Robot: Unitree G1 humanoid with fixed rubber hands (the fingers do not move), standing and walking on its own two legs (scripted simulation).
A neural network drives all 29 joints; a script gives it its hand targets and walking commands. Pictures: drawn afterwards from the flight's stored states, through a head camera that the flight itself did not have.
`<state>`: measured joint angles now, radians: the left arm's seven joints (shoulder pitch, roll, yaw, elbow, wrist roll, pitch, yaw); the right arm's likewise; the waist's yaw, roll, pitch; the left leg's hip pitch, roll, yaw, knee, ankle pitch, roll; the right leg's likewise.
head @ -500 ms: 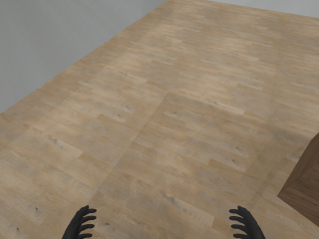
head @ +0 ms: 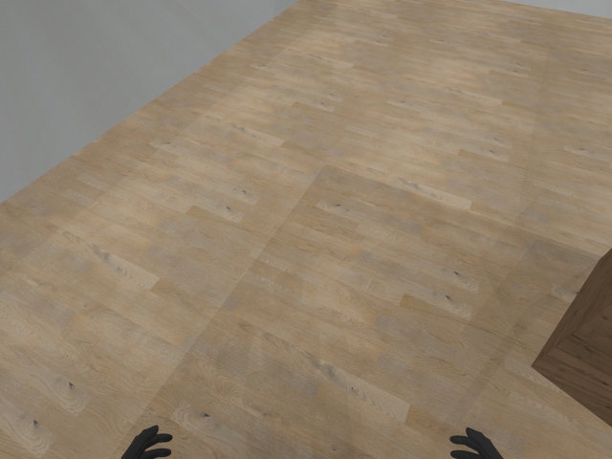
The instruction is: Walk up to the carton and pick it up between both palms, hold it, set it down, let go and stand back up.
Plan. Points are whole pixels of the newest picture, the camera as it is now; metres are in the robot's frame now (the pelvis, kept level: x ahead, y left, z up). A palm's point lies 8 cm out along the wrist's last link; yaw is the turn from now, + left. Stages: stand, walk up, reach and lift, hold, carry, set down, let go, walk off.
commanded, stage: stand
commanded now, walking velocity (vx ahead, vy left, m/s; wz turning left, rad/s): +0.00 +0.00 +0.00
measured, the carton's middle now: out of the picture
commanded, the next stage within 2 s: walk up in 1.60 s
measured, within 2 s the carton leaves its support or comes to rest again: neither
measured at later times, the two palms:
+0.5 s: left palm out of the picture +0.11 +0.25 -0.09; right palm out of the picture +0.10 -0.24 -0.09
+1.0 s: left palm out of the picture +0.10 +0.25 -0.10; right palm out of the picture +0.09 -0.25 -0.10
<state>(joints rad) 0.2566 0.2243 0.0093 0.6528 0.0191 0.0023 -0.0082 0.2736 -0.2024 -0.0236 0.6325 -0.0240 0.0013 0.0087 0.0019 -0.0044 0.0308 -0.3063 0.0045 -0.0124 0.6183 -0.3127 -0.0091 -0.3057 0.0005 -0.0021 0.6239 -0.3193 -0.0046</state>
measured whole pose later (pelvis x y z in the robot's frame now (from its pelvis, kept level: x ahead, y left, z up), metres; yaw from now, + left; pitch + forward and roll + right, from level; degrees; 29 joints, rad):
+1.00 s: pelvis +0.00 +0.00 +0.00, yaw -1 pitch -1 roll +0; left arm 0.29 0.25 0.00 0.67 0.01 0.00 0.00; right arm 0.31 -0.23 -0.01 0.66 -0.02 0.00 0.00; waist 0.00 -0.01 0.03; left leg -0.26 0.01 0.00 0.57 -0.29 -0.01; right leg -0.27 0.00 0.01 0.58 -0.29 0.00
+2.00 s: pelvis -0.01 -0.03 +0.01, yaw -12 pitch -2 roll +0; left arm 0.31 0.32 0.07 0.67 0.08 0.09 -0.09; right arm 0.28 -0.28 -0.06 0.73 -0.07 -0.03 -0.06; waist 0.01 -0.02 0.10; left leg -0.17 0.13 0.16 0.48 -0.27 0.00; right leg -0.52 -0.07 0.05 0.99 -0.34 0.04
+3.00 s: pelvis +0.01 -0.36 -0.01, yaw -51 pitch -3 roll +2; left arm 0.25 0.26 0.04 0.69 0.01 0.01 -0.07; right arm 0.43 -0.32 -0.05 0.69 -0.04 0.02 -0.03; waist 0.02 0.02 0.08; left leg -0.31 0.20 0.09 1.11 -0.55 0.04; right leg -0.37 0.00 0.03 0.72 -0.30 -0.02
